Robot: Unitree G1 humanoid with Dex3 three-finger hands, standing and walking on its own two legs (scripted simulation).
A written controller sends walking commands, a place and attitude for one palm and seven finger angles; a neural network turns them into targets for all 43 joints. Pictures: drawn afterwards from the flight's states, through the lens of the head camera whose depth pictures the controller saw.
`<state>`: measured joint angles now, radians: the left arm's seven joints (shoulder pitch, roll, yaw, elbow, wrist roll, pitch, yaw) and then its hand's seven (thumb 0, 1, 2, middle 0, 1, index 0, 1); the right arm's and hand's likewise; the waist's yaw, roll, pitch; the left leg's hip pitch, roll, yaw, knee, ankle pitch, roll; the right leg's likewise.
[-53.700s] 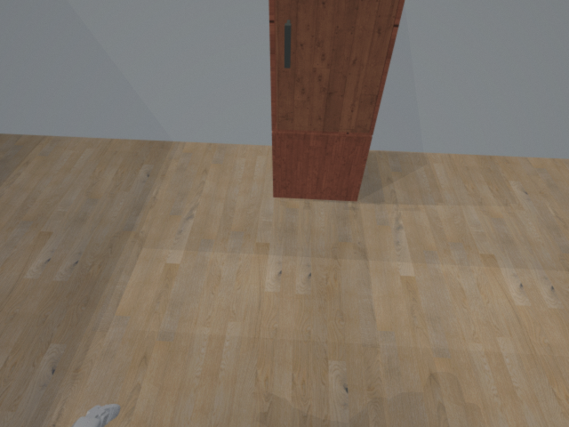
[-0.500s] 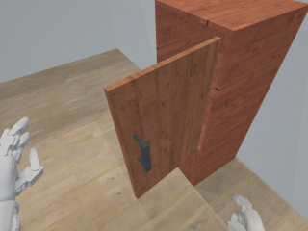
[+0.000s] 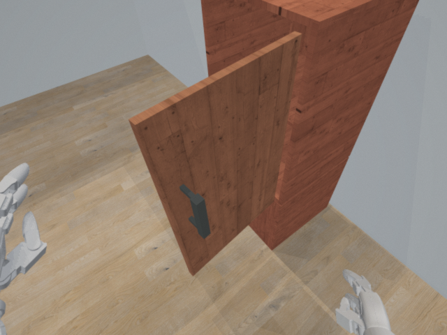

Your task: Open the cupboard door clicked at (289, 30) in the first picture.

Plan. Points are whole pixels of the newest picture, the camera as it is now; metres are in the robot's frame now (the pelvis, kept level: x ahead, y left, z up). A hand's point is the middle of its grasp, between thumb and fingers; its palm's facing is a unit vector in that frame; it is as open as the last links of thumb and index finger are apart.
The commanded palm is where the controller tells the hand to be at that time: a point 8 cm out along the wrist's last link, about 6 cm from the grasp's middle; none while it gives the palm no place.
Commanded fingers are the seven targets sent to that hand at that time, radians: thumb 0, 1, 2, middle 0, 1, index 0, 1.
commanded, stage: step back with the hand held close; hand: left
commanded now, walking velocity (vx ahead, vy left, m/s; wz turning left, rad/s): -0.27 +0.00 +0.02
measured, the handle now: (195, 212) +0.35 +0.09 +0.00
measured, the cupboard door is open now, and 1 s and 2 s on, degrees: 97 97 97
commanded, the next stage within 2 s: stop stepping back and stand still in 0.80 s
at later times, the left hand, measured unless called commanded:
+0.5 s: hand out of the picture +0.09 +0.30 +0.14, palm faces +0.46 -0.72 -0.51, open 7.4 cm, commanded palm +0.02 +0.33 +0.17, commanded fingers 0.00 0.90 0.90 -0.20 -0.30 -0.20 -0.30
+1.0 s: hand out of the picture -0.06 +0.29 +0.16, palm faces +0.56 -0.67 -0.49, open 7.4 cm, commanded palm -0.12 +0.31 +0.17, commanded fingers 0.00 0.90 0.90 -0.20 -0.30 -0.20 -0.30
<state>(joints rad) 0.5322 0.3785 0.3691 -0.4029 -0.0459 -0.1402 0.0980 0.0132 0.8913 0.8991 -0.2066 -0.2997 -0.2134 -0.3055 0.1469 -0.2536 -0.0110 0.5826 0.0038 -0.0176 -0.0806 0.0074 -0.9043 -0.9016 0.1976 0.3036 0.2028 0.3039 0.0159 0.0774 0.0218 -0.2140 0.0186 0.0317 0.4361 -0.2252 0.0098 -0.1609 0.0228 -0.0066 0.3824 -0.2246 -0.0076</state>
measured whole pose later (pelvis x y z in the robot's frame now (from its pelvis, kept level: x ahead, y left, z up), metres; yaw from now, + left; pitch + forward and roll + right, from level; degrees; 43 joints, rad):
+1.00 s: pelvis -0.23 +0.00 -0.04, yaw +6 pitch +3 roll -1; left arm 0.51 0.45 0.50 -0.56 -0.06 -0.26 0.16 0.01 0.89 0.90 -0.21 -0.30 -0.21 -0.31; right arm 0.10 -0.17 -0.01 0.62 0.01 -0.16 -0.04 0.01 -0.90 -0.90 0.20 0.30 0.20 0.30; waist 0.07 0.00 0.04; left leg -0.70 0.09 0.16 0.64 -0.19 -0.02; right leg -0.19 0.04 0.01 0.67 -0.60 -0.06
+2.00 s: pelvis -0.32 -0.01 -0.02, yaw +3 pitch +0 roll +2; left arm 0.26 0.23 0.03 0.52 0.04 0.02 0.00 0.01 0.91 0.90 -0.20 -0.30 -0.20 -0.30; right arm 0.15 -0.28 -0.01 0.78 -0.03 -0.01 0.01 0.00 -0.91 -0.90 0.20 0.30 0.20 0.30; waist -0.01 0.05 0.02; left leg -0.31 -0.01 0.02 0.63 -0.35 0.00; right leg -0.35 0.00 -0.09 0.66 -0.31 -0.08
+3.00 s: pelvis -0.30 +0.03 +0.00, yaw +2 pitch -1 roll +0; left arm 0.13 0.23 0.01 1.14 0.01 -0.02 0.01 0.00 0.91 0.90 -0.20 -0.30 -0.21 -0.30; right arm 0.17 -0.24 -0.01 1.12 -0.02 0.00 -0.01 0.00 -0.91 -0.90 0.20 0.30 0.20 0.30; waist 0.00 0.02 0.06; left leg -0.12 -0.02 0.03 0.33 -0.19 0.02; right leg -0.16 -0.01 -0.07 0.36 -0.18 -0.02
